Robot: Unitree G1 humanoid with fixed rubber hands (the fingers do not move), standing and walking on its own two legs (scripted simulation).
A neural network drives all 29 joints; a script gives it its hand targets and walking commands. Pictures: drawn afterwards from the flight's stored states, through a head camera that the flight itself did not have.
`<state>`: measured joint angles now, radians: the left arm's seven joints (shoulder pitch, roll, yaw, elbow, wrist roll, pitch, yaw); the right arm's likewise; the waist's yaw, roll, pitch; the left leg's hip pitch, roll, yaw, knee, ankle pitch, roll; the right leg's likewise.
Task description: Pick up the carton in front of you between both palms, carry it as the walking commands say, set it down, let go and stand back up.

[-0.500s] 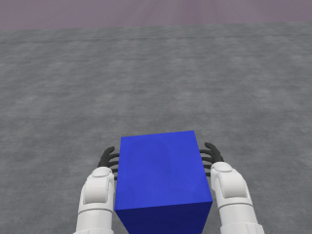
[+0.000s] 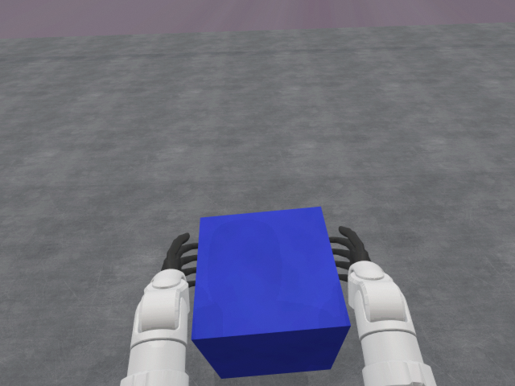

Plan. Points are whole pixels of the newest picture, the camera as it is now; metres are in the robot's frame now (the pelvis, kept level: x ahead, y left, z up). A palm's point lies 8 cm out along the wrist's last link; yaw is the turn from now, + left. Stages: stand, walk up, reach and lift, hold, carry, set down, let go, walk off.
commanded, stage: carry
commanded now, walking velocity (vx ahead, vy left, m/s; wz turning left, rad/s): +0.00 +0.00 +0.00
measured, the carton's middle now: (268, 297) +0.30 +0.00 -0.05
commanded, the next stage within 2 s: hold in 0.36 s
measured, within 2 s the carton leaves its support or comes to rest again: neither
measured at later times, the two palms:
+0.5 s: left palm (164, 281) +0.29 +0.16 +0.04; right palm (352, 274) +0.29 -0.13 +0.04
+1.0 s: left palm (173, 299) +0.31 +0.17 -0.05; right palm (326, 275) +0.35 -0.12 -0.06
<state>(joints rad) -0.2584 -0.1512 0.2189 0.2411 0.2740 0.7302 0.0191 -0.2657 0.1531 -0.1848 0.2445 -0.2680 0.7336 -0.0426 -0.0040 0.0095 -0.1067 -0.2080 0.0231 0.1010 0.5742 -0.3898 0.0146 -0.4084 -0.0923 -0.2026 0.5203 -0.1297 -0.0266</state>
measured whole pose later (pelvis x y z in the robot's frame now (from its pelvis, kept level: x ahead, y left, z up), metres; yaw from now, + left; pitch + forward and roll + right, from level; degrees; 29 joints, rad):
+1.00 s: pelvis -0.03 -0.03 -0.02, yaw +10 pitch +9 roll +1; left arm -0.65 -0.18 0.56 0.63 0.46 0.30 -0.02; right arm -0.62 0.20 -0.50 0.53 -0.44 0.36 -0.01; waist 0.00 0.05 0.15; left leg -0.54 -0.03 -0.06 0.76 -0.38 -0.02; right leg -0.68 0.01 0.01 0.69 -0.16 -0.02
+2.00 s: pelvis -0.08 -0.03 -0.28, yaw +16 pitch +46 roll +6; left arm -1.05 -0.07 0.42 0.69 0.13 0.21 0.18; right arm -1.06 -0.11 -0.41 0.70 -0.21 0.26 -0.01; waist -0.08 0.08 -0.06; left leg -1.98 -0.12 0.00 1.82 -0.65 -0.04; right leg -2.16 -0.02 0.06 1.71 -0.37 0.00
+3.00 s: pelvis -0.11 -0.03 -0.38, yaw +18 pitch +39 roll +2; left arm -1.43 0.08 0.29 0.94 0.02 0.19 0.19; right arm -1.43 -0.39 -0.32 1.06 -0.06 0.21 0.05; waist -0.12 0.10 0.31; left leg -2.22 -0.20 -0.01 2.17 -0.64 -0.06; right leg -2.36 -0.09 0.06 2.03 -0.36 0.00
